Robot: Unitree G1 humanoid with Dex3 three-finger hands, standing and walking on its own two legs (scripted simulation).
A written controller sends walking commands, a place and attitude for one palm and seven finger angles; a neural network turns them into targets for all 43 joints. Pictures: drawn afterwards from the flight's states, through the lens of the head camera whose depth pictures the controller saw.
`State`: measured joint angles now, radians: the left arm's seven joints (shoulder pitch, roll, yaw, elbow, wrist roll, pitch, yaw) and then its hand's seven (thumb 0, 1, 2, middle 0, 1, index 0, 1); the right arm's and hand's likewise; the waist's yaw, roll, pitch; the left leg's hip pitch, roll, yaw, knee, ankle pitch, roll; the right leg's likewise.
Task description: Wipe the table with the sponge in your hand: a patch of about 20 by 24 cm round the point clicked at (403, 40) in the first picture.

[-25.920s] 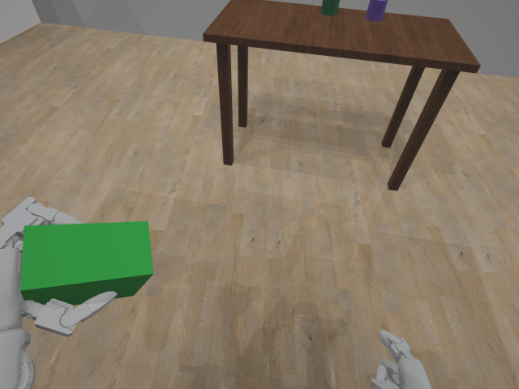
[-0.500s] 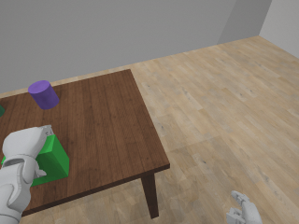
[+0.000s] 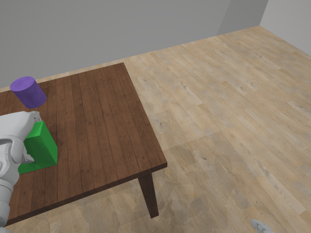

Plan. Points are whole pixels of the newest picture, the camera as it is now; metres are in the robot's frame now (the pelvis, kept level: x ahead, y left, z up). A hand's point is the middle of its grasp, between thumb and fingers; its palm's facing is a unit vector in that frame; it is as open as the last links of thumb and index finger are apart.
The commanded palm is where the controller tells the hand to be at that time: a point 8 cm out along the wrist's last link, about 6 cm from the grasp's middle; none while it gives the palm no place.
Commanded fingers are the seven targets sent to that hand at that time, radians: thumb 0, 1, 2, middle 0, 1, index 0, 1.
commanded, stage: wipe forward along the first lane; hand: left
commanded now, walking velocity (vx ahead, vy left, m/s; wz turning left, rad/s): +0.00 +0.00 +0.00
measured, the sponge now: (30, 153) +0.29 +0.39 +0.03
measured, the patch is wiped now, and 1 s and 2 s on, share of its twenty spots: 0.15 0.45 0.50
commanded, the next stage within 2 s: slide across to the middle lane in 0.66 s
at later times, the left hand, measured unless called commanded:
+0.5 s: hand (24, 122) +0.36 +0.42 +0.07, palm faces -0.15 +0.02 -0.99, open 10.4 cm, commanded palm +0.36 +0.41 +0.11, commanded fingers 0.00 0.10 1.30 -1.20 -1.60 -1.20 -1.60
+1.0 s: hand (27, 112) +0.40 +0.43 +0.07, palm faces -0.11 +0.03 -0.99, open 10.4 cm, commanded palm +0.40 +0.39 +0.12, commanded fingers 0.00 0.10 1.30 -1.20 -1.60 -1.20 -1.60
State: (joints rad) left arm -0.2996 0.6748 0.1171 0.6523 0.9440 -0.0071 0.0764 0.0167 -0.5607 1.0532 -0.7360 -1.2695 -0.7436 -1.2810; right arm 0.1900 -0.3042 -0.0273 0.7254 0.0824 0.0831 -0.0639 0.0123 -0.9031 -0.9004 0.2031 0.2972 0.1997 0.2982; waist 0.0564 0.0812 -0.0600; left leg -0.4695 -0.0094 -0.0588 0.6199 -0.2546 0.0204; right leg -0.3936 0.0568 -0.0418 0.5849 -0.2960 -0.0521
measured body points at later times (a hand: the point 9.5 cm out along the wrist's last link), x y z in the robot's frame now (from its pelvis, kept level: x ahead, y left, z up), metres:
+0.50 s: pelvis +0.01 +0.02 +0.00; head +0.06 +0.01 +0.44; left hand +0.37 +0.41 +0.13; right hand +0.10 -0.27 -0.13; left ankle +0.04 +0.12 -0.73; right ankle +0.00 -0.09 -0.73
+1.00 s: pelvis +0.02 +0.05 +0.00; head +0.08 +0.05 +0.45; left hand +0.40 +0.42 +0.13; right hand +0.10 -0.22 -0.13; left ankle +0.04 +0.12 -0.73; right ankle +0.00 -0.09 -0.73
